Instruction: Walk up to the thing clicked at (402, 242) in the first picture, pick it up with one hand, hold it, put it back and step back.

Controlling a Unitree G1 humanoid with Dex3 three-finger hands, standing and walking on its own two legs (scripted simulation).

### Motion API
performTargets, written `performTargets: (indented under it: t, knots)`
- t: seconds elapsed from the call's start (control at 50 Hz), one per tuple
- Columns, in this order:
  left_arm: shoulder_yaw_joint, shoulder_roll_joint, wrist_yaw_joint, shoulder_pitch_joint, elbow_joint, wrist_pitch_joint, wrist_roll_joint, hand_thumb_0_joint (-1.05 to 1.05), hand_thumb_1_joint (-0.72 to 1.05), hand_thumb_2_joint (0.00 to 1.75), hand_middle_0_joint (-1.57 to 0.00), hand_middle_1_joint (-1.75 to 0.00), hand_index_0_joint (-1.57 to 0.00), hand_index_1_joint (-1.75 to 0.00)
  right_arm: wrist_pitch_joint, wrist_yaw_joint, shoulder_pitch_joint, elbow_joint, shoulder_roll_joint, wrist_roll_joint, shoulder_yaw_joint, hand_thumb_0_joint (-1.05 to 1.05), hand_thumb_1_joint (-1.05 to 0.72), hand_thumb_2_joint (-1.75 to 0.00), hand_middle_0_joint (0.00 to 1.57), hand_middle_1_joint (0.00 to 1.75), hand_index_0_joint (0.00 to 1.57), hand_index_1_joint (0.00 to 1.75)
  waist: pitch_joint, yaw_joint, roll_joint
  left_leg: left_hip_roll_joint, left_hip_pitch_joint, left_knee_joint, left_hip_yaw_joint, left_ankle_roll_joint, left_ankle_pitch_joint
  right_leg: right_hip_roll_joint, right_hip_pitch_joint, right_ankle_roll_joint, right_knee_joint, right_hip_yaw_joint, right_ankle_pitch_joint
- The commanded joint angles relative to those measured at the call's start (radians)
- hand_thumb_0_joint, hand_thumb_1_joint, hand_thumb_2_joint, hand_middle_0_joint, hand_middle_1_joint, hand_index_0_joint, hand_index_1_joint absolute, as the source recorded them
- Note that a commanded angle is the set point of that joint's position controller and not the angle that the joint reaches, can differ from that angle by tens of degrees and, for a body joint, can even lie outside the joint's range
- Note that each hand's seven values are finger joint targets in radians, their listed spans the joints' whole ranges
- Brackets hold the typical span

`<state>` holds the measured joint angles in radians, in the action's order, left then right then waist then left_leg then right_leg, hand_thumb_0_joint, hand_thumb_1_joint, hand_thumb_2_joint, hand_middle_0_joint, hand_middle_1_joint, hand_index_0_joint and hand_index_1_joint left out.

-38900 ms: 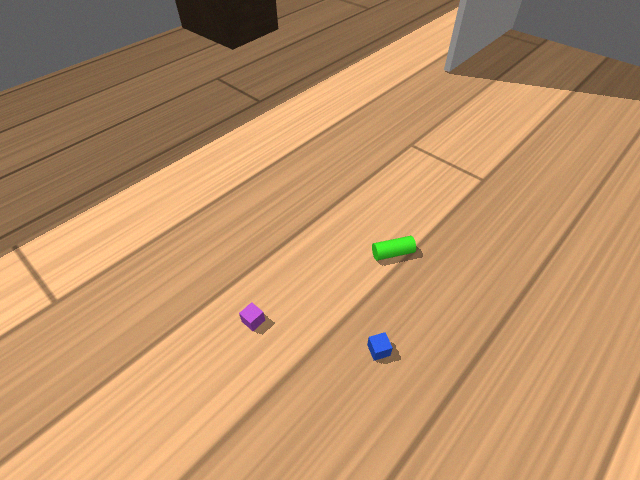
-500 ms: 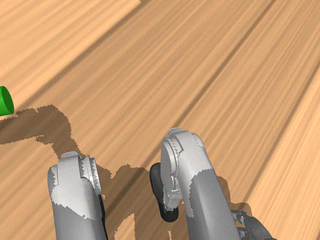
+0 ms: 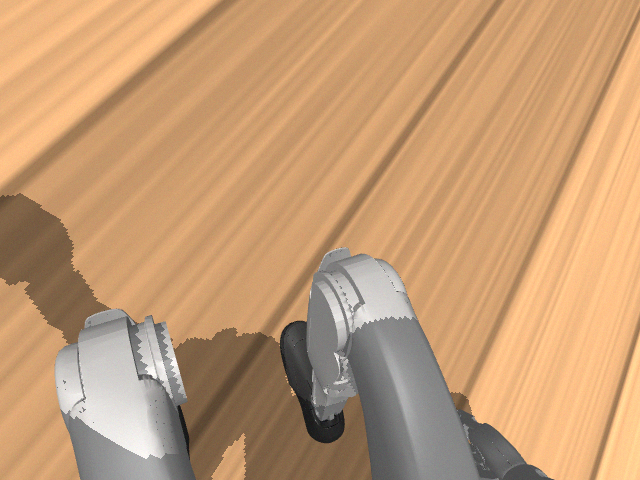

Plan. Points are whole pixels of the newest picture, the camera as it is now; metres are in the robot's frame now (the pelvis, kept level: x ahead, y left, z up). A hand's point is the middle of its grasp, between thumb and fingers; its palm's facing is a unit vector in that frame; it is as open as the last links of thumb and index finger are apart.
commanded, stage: rest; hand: left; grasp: from above
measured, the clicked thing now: out of the picture +0.45 +0.38 -0.24
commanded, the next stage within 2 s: open in 1.04 s
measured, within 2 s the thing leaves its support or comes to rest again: rests again in 1.44 s
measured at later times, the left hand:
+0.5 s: hand out of the picture +0.44 +0.37 -0.22, palm faces -0.44 -0.13 -0.89, open 9.5 cm
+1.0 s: hand out of the picture +0.45 +0.37 -0.24, palm faces -0.45 -0.13 -0.89, open 9.5 cm
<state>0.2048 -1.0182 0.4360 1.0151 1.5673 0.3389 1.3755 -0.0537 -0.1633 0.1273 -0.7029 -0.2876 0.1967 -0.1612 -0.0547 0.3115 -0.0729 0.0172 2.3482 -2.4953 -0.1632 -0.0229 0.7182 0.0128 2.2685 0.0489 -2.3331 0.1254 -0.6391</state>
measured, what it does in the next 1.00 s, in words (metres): stands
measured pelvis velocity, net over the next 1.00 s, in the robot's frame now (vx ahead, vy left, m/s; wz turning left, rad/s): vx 0.00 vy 0.00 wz -0.06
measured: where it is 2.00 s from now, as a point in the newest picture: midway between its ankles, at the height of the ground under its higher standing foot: (249, 436)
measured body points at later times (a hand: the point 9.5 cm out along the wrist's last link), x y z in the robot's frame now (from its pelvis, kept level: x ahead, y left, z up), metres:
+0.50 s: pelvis +0.00 +0.00 -0.01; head +0.26 +0.13 +0.33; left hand +0.46 +0.37 -0.17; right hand +0.06 -0.28 -0.06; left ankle +0.06 +0.11 -0.28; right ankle +0.12 -0.12 -0.28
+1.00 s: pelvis +0.00 +0.00 -0.01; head +0.27 +0.13 +0.32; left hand +0.47 +0.37 -0.19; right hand +0.06 -0.26 -0.06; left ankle +0.06 +0.11 -0.28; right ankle +0.12 -0.12 -0.28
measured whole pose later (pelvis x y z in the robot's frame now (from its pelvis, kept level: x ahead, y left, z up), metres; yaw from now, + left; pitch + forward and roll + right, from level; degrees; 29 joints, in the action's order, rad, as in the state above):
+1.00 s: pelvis +0.00 +0.00 -0.01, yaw -3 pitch +28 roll -15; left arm 0.19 -1.15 0.49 1.03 1.64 0.34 1.36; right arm -0.12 -0.17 0.09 -0.63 -0.34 0.24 -0.28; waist -0.14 0.36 -0.15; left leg 0.01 2.35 -2.56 -0.22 -0.03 0.73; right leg 0.04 2.25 0.06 -2.35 0.17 -0.62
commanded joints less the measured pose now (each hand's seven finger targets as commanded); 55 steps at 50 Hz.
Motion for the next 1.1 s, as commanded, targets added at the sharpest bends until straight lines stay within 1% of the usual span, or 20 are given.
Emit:
performTargets:
  t: [0.0, 0.04, 0.1, 0.12, 0.14, 0.3, 0.4, 0.48, 0.52, 0.56, 0.62, 0.66, 0.7, 0.72, 0.76, 0.86, 0.9, 0.96, 1.04, 1.08]
  knots:
    - [0.052, -0.343, 0.047, 0.263, -0.133, -0.003, -0.025, 0.00, 0.80, 0.70, -1.14, -0.54, -1.15, -0.54, -0.005, 0.018, 0.206, 0.008, -0.329, -0.001, 0.089, 0.00, -0.90, -0.90, 0.20, 0.30, 0.20, 0.30, 0.678, -0.002, 0.481, -0.016, -0.565, 0.270, 0.063, 0.010, -0.274, 0.036, -0.318, -0.077, 0.171, 0.085, 0.232]
    - [0.022, -0.303, 0.043, 0.277, -0.123, 0.004, -0.025, 0.00, 0.81, 0.68, -1.14, -0.54, -1.15, -0.53, -0.010, 0.018, 0.205, 0.020, -0.336, 0.005, 0.080, 0.00, -0.90, -0.90, 0.20, 0.30, 0.20, 0.30, 0.642, 0.019, 0.483, -0.013, -0.555, 0.264, 0.055, 0.015, -0.270, 0.033, -0.293, -0.079, 0.167, 0.095, 0.222]
    - [0.030, -0.338, 0.043, 0.264, -0.122, 0.006, -0.016, 0.00, 0.80, 0.68, -1.13, -0.54, -1.14, -0.53, -0.013, 0.018, 0.201, 0.031, -0.344, 0.007, 0.076, 0.00, -0.90, -0.90, 0.20, 0.30, 0.20, 0.30, 0.649, 0.016, 0.499, -0.019, -0.591, 0.268, 0.046, 0.017, -0.271, 0.035, -0.290, -0.076, 0.162, 0.100, 0.223]
    - [0.063, -0.388, 0.052, 0.263, -0.118, 0.009, -0.016, 0.00, 0.81, 0.65, -1.12, -0.54, -1.14, -0.52, -0.010, 0.019, 0.204, 0.020, -0.349, 0.009, 0.074, 0.00, -0.89, -0.89, 0.20, 0.30, 0.20, 0.30, 0.649, 0.012, 0.514, -0.021, -0.571, 0.269, 0.048, 0.016, -0.251, 0.039, -0.300, -0.079, 0.161, 0.098, 0.209]
    - [0.030, -0.347, 0.051, 0.276, -0.134, 0.012, -0.015, 0.00, 0.81, 0.66, -1.13, -0.54, -1.15, -0.52, -0.013, 0.017, 0.196, 0.042, -0.350, 0.012, 0.068, 0.00, -0.90, -0.90, 0.20, 0.30, 0.20, 0.30, 0.646, 0.019, 0.499, -0.019, -0.575, 0.263, 0.045, 0.019, -0.268, 0.036, -0.303, -0.078, 0.161, 0.100, 0.224]
    - [0.048, -0.398, 0.086, 0.267, -0.095, 0.017, 0.002, 0.00, 0.85, 0.67, -1.15, -0.55, -1.17, -0.53, -0.018, 0.019, 0.190, 0.032, -0.357, 0.030, 0.044, 0.00, -0.90, -0.90, 0.20, 0.30, 0.20, 0.30, 0.616, 0.034, 0.508, -0.026, -0.552, 0.248, 0.047, 0.016, -0.259, 0.048, -0.320, -0.077, 0.155, 0.107, 0.226]
    - [0.016, -0.376, 0.097, 0.275, -0.068, 0.011, 0.002, 0.00, 0.84, 0.64, -1.14, -0.56, -1.16, -0.53, -0.031, 0.019, 0.169, 0.047, -0.367, 0.038, 0.033, 0.00, -0.90, -0.90, 0.20, 0.30, 0.20, 0.30, 0.585, 0.053, 0.497, -0.028, -0.545, 0.235, 0.042, 0.015, -0.247, 0.050, -0.299, -0.074, 0.152, 0.113, 0.224]
    - [0.027, -0.402, 0.105, 0.265, -0.059, 0.003, -0.009, 0.00, 0.83, 0.64, -1.14, -0.55, -1.16, -0.52, -0.039, 0.019, 0.162, 0.040, -0.371, 0.041, 0.024, 0.00, -0.90, -0.90, 0.20, 0.30, 0.20, 0.30, 0.575, 0.047, 0.504, -0.031, -0.533, 0.238, 0.035, 0.016, -0.241, 0.052, -0.308, -0.075, 0.154, 0.119, 0.220]
    - [-0.016, -0.360, 0.098, 0.272, -0.073, -0.003, -0.010, 0.00, 0.81, 0.64, -1.12, -0.55, -1.14, -0.53, -0.048, 0.014, 0.159, 0.049, -0.364, 0.039, 0.017, 0.00, -0.90, -0.90, 0.20, 0.30, 0.20, 0.30, 0.581, 0.057, 0.530, -0.033, -0.561, 0.241, 0.032, 0.019, -0.261, 0.052, -0.309, -0.073, 0.146, 0.115, 0.237]
    - [0.036, -0.422, 0.101, 0.249, -0.073, -0.007, -0.019, 0.00, 0.80, 0.64, -1.11, -0.55, -1.14, -0.52, -0.051, 0.014, 0.170, 0.039, -0.375, 0.038, 0.020, 0.00, -0.90, -0.90, 0.20, 0.30, 0.20, 0.30, 0.598, 0.046, 0.523, -0.035, -0.583, 0.236, 0.027, 0.021, -0.288, 0.052, -0.313, -0.070, 0.142, 0.120, 0.252]
    - [0.008, -0.390, 0.100, 0.248, -0.066, -0.008, -0.022, 0.00, 0.80, 0.65, -1.11, -0.56, -1.13, -0.54, -0.053, 0.012, 0.150, 0.059, -0.376, 0.038, 0.016, 0.00, -0.90, -0.90, 0.20, 0.30, 0.20, 0.30, 0.589, 0.047, 0.536, -0.037, -0.579, 0.248, 0.017, 0.028, -0.280, 0.052, -0.306, -0.076, 0.135, 0.124, 0.245]
    - [0.033, -0.431, 0.107, 0.245, -0.053, -0.009, -0.024, 0.00, 0.79, 0.66, -1.12, -0.55, -1.13, -0.54, -0.052, 0.012, 0.149, 0.057, -0.377, 0.038, 0.007, 0.00, -0.90, -0.90, 0.20, 0.30, 0.20, 0.30, 0.569, 0.047, 0.516, -0.036, -0.529, 0.238, 0.023, 0.019, -0.239, 0.056, -0.317, -0.078, 0.145, 0.123, 0.221]
    - [0.015, -0.413, 0.104, 0.272, -0.077, -0.007, -0.016, 0.00, 0.79, 0.65, -1.11, -0.56, -1.13, -0.54, -0.054, 0.011, 0.155, 0.068, -0.386, 0.039, 0.007, 0.00, -0.90, -0.90, 0.20, 0.30, 0.20, 0.30, 0.549, 0.063, 0.520, -0.036, -0.527, 0.239, 0.024, 0.020, -0.242, 0.052, -0.312, -0.075, 0.146, 0.124, 0.225]
    - [0.037, -0.438, 0.108, 0.256, -0.061, -0.005, -0.020, 0.00, 0.80, 0.63, -1.11, -0.56, -1.13, -0.53, -0.054, 0.011, 0.150, 0.064, -0.389, 0.044, 0.005, 0.00, -0.90, -0.90, 0.20, 0.30, 0.20, 0.30, 0.549, 0.053, 0.513, -0.036, -0.516, 0.240, 0.020, 0.020, -0.230, 0.053, -0.312, -0.078, 0.147, 0.129, 0.213]
    - [-0.003, -0.388, 0.102, 0.261, -0.062, -0.003, -0.027, 0.00, 0.78, 0.63, -1.10, -0.55, -1.12, -0.53, -0.058, 0.010, 0.140, 0.081, -0.388, 0.038, -0.002, 0.00, -0.90, -0.90, 0.20, 0.30, 0.20, 0.30, 0.555, 0.065, 0.504, -0.038, -0.536, 0.240, 0.014, 0.022, -0.243, 0.053, -0.314, -0.076, 0.146, 0.130, 0.223]
    - [0.034, -0.443, 0.104, 0.244, -0.063, -0.002, -0.029, 0.00, 0.78, 0.65, -1.11, -0.56, -1.12, -0.54, -0.062, 0.008, 0.158, 0.067, -0.384, 0.040, -0.008, 0.00, -0.90, -0.90, 0.20, 0.30, 0.20, 0.30, 0.562, 0.061, 0.502, -0.041, -0.535, 0.226, 0.016, 0.018, -0.260, 0.056, -0.338, -0.074, 0.150, 0.127, 0.240]
    - [-0.017, -0.383, 0.100, 0.252, -0.057, 0.000, -0.037, 0.00, 0.76, 0.64, -1.09, -0.56, -1.11, -0.54, -0.066, 0.006, 0.138, 0.078, -0.378, 0.041, -0.015, 0.00, -0.90, -0.90, 0.20, 0.30, 0.20, 0.30, 0.570, 0.069, 0.514, -0.042, -0.544, 0.232, 0.013, 0.020, -0.259, 0.060, -0.341, -0.072, 0.147, 0.129, 0.244]
    - [0.007, -0.435, 0.102, 0.246, -0.053, -0.003, -0.032, 0.00, 0.76, 0.66, -1.09, -0.57, -1.11, -0.55, -0.069, 0.006, 0.154, 0.068, -0.392, 0.035, -0.010, 0.00, -0.90, -0.90, 0.20, 0.30, 0.20, 0.30, 0.553, 0.069, 0.518, -0.045, -0.558, 0.232, 0.008, 0.022, -0.263, 0.058, -0.326, -0.070, 0.143, 0.129, 0.242]
    - [-0.004, -0.404, 0.101, 0.233, -0.037, 0.000, -0.036, 0.00, 0.76, 0.66, -1.08, -0.59, -1.10, -0.57, -0.069, 0.003, 0.154, 0.075, -0.395, 0.038, -0.015, 0.00, -0.90, -0.90, 0.20, 0.30, 0.20, 0.30, 0.533, 0.084, 0.501, -0.048, -0.564, 0.229, -0.001, 0.025, -0.296, 0.057, -0.328, -0.068, 0.143, 0.138, 0.264]
    - [0.000, -0.427, 0.103, 0.241, -0.028, 0.006, -0.038, 0.00, 0.76, 0.66, -1.08, -0.60, -1.10, -0.58, -0.068, 0.004, 0.148, 0.075, -0.397, 0.038, -0.023, 0.00, -0.90, -0.90, 0.20, 0.30, 0.20, 0.30, 0.524, 0.083, 0.504, -0.046, -0.532, 0.232, 0.003, 0.021, -0.262, 0.060, -0.333, -0.069, 0.149, 0.138, 0.243]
